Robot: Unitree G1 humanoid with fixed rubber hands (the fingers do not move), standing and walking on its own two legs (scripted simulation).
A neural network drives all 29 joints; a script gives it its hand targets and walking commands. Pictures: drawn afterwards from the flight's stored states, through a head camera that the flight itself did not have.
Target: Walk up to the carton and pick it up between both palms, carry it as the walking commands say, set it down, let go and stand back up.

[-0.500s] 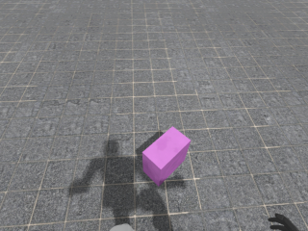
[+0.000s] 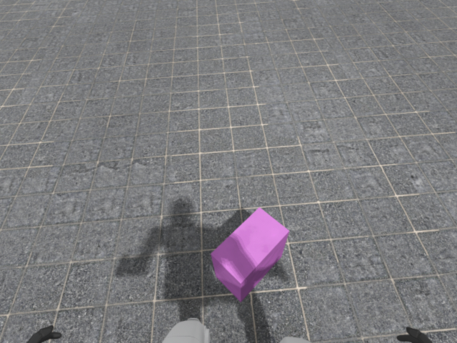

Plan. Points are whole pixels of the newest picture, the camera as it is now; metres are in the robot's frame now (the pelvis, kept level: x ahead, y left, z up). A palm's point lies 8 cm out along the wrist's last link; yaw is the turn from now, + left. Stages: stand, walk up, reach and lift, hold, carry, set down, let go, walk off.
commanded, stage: walk up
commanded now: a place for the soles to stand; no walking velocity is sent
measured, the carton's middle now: (249, 255) +0.49 -0.03 -0.62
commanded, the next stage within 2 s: none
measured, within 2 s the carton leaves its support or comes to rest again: neither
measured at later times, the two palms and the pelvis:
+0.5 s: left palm (50, 331) +0.14 +0.34 -0.08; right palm (412, 315) +0.18 -0.30 -0.07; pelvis +0.04 +0.02 +0.02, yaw -1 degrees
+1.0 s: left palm out of the picture +0.18 +0.51 -0.05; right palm (384, 329) +0.16 -0.25 -0.08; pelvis +0.06 +0.13 -0.02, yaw -13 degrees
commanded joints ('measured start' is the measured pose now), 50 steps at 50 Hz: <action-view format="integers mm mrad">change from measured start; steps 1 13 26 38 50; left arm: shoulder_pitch -36 -108 -256 -33 52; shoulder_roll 193 148 106 319 238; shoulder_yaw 28 -17 -44 97 58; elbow -39 141 285 154 -10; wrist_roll -8 -17 -14 2 13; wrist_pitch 10 13 30 -16 13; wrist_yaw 8 17 11 114 154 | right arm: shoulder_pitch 53 -195 -315 -346 -113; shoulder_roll -123 -150 -123 -150 -322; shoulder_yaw -34 -1 21 -86 -164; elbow -12 110 265 -83 -208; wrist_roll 4 12 14 -46 -71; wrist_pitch -6 -4 8 114 90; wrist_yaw -8 -12 -12 86 75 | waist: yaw -37 -30 -28 -53 -153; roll -225 23 -31 -66 207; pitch -122 -123 -128 -57 -149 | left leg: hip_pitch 199 210 326 -224 254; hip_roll -35 81 89 57 311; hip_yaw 46 -128 -94 -216 -528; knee -161 -320 -483 232 -537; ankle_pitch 128 249 314 -23 -271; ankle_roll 13 52 11 7 241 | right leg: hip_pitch -34 48 167 230 -425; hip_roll -173 -67 -75 -278 43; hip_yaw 131 131 123 530 77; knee -91 -146 -339 -343 546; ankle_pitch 408 145 213 26 -363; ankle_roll -167 -43 -13 -225 -14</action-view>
